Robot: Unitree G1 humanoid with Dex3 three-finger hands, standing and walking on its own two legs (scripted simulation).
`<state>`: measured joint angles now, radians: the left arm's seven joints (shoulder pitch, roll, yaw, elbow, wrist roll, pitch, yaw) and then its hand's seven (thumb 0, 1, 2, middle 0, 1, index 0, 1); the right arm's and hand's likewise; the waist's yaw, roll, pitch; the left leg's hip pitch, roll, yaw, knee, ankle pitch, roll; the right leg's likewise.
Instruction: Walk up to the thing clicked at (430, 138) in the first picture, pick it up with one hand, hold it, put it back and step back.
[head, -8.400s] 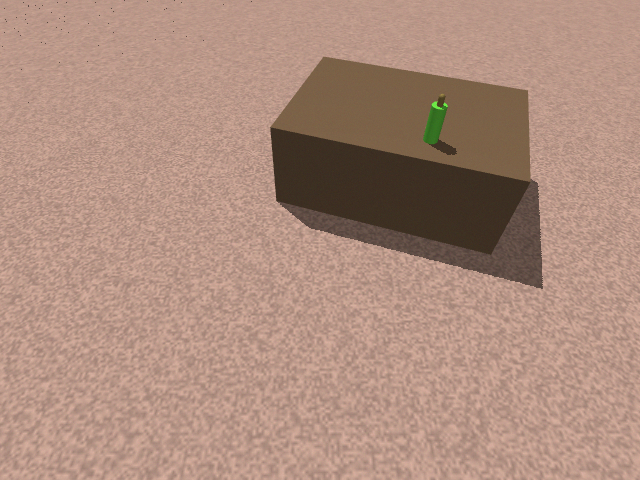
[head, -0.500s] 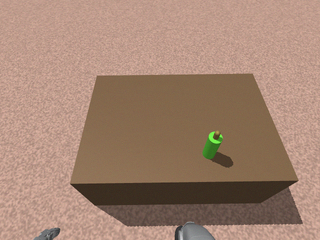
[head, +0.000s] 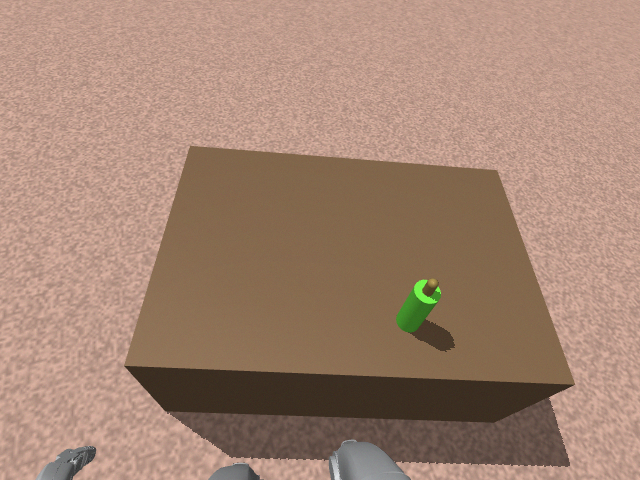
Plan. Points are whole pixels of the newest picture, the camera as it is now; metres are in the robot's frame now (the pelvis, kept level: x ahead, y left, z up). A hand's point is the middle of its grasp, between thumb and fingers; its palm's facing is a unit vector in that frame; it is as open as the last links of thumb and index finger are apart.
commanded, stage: walk up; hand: right
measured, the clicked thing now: (420, 302) +0.48 -0.25 -0.27
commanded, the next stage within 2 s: stand in 1.36 s
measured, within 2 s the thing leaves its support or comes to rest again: neither
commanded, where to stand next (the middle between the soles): +0.05 -0.02 m, yaw -1 degrees
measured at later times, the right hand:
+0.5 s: hand out of the picture +0.06 -0.26 -0.14, palm faces +0.04 +0.96 -0.29, open 7.4 cm
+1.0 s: hand out of the picture +0.06 -0.28 -0.13, palm faces +0.05 +0.94 -0.34, open 7.4 cm
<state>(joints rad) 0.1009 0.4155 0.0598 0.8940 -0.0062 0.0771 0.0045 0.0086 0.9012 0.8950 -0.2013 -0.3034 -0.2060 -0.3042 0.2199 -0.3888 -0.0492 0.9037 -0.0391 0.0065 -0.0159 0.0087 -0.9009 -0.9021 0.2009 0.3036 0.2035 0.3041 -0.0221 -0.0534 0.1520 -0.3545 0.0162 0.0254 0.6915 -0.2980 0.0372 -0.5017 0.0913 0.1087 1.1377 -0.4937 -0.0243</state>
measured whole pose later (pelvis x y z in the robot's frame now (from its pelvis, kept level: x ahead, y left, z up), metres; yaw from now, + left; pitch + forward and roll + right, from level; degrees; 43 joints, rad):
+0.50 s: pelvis -0.01 -0.02 +0.01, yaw -3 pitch -3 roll +0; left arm 0.16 0.36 0.00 1.02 0.01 -0.02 0.00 0.01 0.90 0.89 -0.20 -0.30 -0.21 -0.30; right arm 0.15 -0.35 -0.01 1.00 -0.01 0.01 0.03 0.01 -0.90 -0.90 0.20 0.30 0.20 0.30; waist 0.00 0.04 0.05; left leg -0.27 0.02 0.02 0.54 -0.21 0.00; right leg -0.13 -0.02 0.04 0.54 -0.35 0.03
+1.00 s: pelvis -0.01 -0.02 +0.02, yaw -3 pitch -3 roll +0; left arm 0.08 0.36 0.00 1.12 0.00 -0.01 0.00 0.01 0.90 0.90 -0.20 -0.30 -0.21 -0.30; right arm 0.09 -0.36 -0.01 1.11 -0.01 0.00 0.02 0.01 -0.90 -0.90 0.20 0.30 0.20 0.30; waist -0.01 0.00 0.06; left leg -0.20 0.02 0.02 0.38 -0.13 0.00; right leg -0.05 -0.02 0.03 0.34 -0.25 0.03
